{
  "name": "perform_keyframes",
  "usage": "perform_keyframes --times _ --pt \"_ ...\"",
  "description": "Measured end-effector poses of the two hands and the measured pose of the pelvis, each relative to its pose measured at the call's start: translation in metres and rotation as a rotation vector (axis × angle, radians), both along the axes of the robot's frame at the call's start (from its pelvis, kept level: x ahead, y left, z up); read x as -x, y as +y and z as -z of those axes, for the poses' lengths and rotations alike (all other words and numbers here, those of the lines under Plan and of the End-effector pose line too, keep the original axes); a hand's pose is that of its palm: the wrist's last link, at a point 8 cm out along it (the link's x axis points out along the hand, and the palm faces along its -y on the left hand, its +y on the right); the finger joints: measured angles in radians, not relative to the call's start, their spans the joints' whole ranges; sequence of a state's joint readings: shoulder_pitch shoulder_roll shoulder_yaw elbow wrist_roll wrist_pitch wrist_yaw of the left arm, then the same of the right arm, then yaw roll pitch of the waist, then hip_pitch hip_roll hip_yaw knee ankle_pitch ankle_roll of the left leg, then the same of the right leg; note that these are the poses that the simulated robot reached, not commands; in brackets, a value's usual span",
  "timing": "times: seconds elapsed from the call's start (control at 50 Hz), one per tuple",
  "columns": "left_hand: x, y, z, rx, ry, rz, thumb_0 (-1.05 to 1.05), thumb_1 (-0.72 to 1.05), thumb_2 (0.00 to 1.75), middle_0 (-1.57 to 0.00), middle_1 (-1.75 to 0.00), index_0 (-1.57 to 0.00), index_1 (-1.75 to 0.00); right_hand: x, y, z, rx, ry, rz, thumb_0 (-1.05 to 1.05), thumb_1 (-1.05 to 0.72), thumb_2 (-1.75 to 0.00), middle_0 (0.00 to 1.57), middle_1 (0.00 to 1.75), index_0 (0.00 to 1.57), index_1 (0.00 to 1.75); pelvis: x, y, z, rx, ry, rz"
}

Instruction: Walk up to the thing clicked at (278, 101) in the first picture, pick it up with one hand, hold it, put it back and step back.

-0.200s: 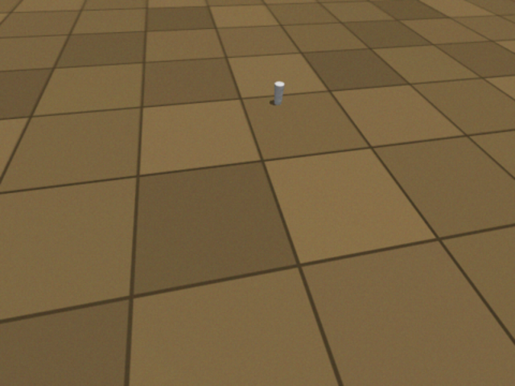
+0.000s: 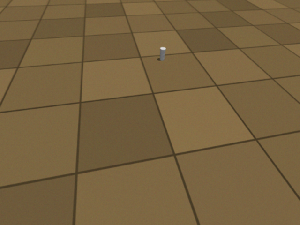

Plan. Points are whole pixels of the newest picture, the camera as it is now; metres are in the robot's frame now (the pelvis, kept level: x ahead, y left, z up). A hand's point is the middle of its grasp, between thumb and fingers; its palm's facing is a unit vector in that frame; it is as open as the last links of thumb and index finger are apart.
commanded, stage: stand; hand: left
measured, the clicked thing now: (162, 54) +2.15 -0.18 -0.70
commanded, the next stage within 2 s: walk up in 0.92 s
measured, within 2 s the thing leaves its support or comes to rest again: neither
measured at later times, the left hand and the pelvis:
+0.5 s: hand out of the picture +0.08 +0.25 -0.16, palm faces -0.02 -0.94 -0.33, open 7.4 cm; pelvis +0.00 +0.00 +0.00, yaw +0 degrees
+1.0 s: hand out of the picture +0.08 +0.26 -0.15, palm faces -0.04 -0.95 -0.32, open 7.4 cm; pelvis +0.01 +0.00 +0.00, yaw -2 degrees
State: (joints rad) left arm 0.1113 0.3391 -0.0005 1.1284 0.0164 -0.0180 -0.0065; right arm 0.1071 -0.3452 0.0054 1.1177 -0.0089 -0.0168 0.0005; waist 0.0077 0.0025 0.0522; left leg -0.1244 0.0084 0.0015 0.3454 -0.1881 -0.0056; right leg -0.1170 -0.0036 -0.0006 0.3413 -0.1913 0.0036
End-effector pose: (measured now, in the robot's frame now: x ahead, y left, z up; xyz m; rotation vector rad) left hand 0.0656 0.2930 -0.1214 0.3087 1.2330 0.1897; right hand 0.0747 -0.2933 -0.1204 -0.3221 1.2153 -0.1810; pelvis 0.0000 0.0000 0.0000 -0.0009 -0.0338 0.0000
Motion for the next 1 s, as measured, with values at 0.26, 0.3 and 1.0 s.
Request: perform_keyframes --times 0.26,0.3,1.0 --pt "-0.008 0.001 -0.001 -0.002 -0.014 0.002 0.00 0.90 0.89 -0.20 -0.30 -0.20 -0.30 -0.005 0.000 -0.002 0.003 -0.009 0.001 0.01 -0.91 -0.90 0.20 0.30 0.20 0.30 -0.004 0.001 -0.001 0.000 -0.002 0.000" --pt "-0.009 0.001 -0.002 -0.002 -0.016 0.001 0.00 0.90 0.89 -0.20 -0.30 -0.20 -0.30 -0.006 0.000 -0.002 0.003 -0.010 0.000 0.01 -0.91 -0.90 0.20 0.30 0.20 0.30 -0.004 0.001 -0.001 0.000 -0.002 0.000" --pt "-0.010 0.009 -0.003 0.013 -0.016 0.019 0.00 0.90 0.89 -0.21 -0.30 -0.20 -0.30 -0.011 -0.008 -0.007 -0.007 -0.072 0.015 0.01 -0.91 -0.90 0.20 0.30 0.20 0.30 -0.014 0.000 0.002 -0.014 0.017 0.035"
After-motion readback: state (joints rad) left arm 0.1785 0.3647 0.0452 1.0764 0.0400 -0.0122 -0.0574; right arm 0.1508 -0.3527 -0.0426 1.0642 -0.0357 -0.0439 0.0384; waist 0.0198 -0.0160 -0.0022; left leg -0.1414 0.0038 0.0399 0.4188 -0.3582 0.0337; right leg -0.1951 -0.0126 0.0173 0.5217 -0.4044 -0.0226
